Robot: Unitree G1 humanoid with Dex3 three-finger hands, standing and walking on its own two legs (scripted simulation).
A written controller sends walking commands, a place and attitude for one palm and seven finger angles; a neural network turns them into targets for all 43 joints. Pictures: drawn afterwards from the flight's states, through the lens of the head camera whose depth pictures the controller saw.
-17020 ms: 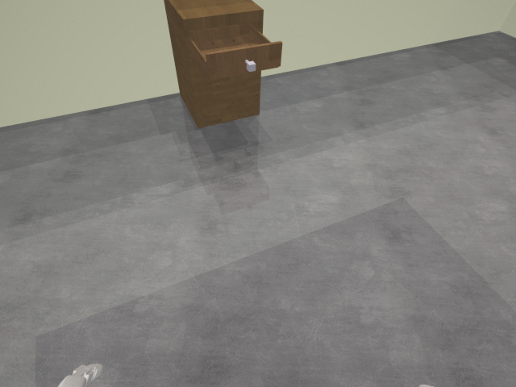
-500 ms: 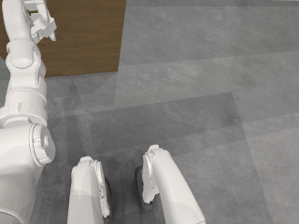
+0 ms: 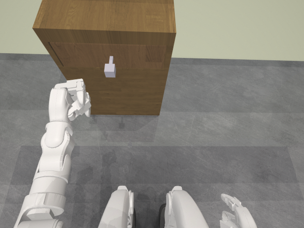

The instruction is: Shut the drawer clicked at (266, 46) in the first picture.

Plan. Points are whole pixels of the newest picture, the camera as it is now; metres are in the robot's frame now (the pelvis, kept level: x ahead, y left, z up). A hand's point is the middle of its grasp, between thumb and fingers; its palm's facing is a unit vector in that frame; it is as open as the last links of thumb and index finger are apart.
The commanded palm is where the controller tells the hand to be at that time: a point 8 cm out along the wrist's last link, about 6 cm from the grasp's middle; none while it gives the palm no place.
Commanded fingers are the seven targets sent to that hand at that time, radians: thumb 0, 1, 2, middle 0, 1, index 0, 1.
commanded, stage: draw the hand back to the body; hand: left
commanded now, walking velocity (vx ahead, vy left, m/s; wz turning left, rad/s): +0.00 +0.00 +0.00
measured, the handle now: (110, 66) +0.63 +0.15 -0.11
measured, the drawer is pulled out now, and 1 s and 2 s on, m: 0.00 0.00 0.00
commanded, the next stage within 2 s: step back with the hand held close in 1.02 s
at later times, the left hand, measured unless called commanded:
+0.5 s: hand (9, 121) +0.30 +0.22 +0.18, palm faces +0.23 -0.92 -0.32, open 3.3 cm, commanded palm +0.25 +0.26 +0.19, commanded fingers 0.00 0.90 0.90 -1.40 -1.60 -1.40 -1.60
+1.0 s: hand out of the picture +0.20 +0.24 +0.30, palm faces +0.45 -0.80 -0.40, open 3.2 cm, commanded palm +0.16 +0.28 +0.30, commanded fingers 0.00 0.90 0.90 -1.40 -1.60 -1.40 -1.60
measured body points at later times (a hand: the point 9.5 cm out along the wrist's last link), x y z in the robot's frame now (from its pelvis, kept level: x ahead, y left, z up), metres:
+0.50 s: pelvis +0.03 +0.01 +0.11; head +0.05 +0.00 +0.56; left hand +0.29 +0.27 +0.20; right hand +0.20 -0.20 +0.01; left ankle +0.01 +0.10 -0.61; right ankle +0.02 -0.09 -0.61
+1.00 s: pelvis +0.04 -0.01 +0.13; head +0.01 -0.04 +0.57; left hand +0.17 +0.28 +0.32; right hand +0.25 -0.21 +0.05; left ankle +0.02 +0.10 -0.61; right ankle +0.02 -0.09 -0.61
